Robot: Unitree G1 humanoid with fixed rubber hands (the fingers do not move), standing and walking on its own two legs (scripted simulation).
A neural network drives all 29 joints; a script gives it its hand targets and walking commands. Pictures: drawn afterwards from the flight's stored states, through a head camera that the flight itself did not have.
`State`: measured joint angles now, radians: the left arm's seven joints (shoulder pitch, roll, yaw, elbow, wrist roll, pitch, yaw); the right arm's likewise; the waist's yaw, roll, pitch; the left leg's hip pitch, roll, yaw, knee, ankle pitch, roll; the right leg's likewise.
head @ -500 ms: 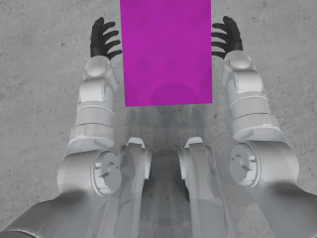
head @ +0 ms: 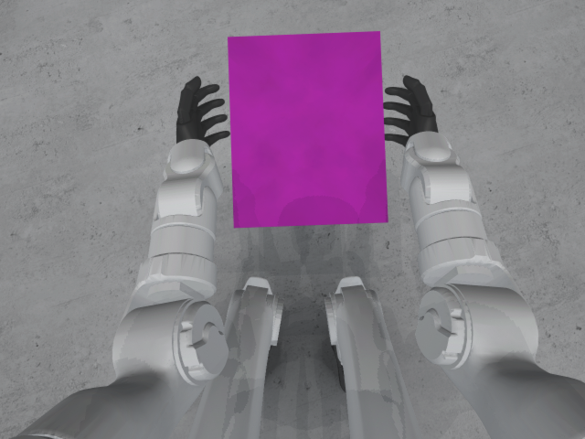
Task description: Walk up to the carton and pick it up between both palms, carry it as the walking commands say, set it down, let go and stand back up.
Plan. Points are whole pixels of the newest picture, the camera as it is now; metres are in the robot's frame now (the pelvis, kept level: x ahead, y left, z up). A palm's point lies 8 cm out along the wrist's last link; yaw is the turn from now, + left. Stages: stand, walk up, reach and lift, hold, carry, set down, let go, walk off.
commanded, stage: reach and lift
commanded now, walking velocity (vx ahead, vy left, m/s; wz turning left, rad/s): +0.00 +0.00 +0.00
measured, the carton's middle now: (305, 141) +0.51 -0.01 -0.15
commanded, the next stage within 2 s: none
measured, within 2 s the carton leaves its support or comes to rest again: neither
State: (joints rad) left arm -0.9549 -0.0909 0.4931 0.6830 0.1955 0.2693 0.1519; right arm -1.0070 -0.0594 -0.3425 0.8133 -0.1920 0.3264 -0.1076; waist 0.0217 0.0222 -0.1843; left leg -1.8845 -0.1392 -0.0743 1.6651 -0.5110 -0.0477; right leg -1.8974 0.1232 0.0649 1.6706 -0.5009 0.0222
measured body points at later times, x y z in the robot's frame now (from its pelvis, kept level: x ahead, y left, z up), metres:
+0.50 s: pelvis +0.02 +0.00 +0.06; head +0.22 -0.02 +0.47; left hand +0.46 +0.14 +0.01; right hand +0.47 -0.15 +0.00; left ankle +0.10 +0.12 -0.49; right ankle +0.10 -0.11 -0.49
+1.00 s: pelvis +0.04 +0.00 +0.14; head +0.21 -0.01 +0.56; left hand +0.44 +0.14 +0.09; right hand +0.45 -0.15 +0.07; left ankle +0.10 +0.12 -0.49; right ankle +0.10 -0.11 -0.49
